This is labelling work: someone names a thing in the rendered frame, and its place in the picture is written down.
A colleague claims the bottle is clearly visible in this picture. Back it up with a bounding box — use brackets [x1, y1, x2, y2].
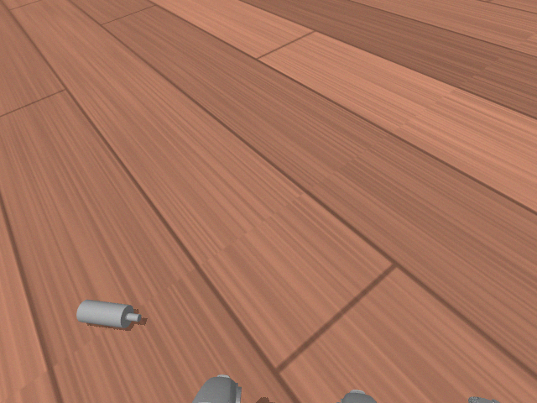
[76, 300, 141, 328]

